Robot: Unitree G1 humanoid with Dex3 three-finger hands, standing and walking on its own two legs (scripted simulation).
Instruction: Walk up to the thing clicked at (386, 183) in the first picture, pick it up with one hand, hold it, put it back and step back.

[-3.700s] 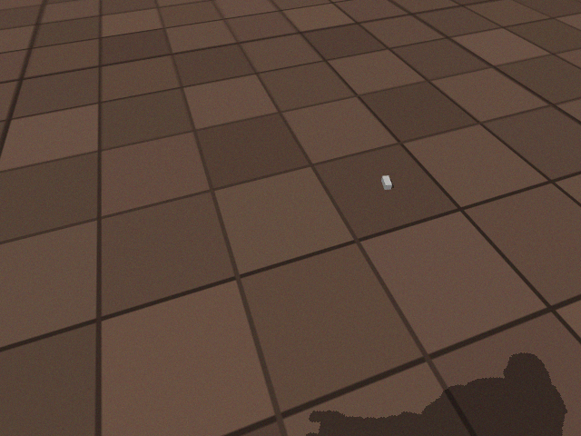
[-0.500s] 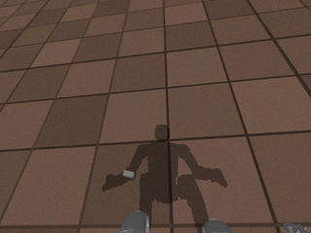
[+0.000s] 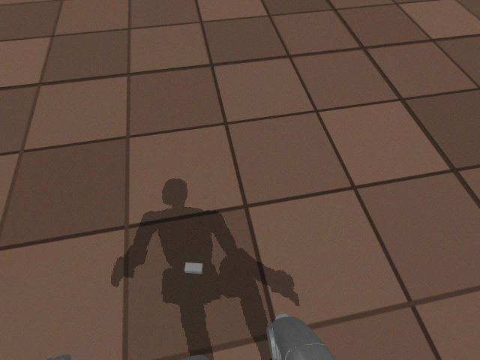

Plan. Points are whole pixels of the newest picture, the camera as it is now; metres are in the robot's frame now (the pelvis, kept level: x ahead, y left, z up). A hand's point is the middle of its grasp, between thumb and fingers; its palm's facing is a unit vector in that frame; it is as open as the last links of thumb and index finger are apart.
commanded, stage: walk up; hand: left
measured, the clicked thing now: (193, 268) +0.49 +0.18 -0.73
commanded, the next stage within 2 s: none
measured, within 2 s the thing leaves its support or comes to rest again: neither
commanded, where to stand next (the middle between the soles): +0.08 -0.03 m, yaw -5 degrees
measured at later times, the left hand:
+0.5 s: hand (126, 331) +0.19 +0.21 -0.13, palm faces -0.17 -0.91 -0.37, open 7.4 cm
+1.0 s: hand out of the picture +0.11 +0.20 -0.14, palm faces -0.10 -0.93 -0.37, open 7.4 cm
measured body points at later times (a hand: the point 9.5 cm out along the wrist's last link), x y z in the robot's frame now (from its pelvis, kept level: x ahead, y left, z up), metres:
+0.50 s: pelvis +0.03 -0.01 +0.01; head +0.06 -0.02 +0.46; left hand +0.20 +0.26 -0.10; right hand +0.05 -0.34 -0.11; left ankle +0.06 +0.14 -0.69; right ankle +0.03 -0.12 -0.71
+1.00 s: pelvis +0.01 -0.05 +0.01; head +0.05 -0.06 +0.45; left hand +0.12 +0.24 -0.12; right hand +0.05 -0.39 -0.12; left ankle +0.04 +0.08 -0.71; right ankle +0.00 -0.16 -0.71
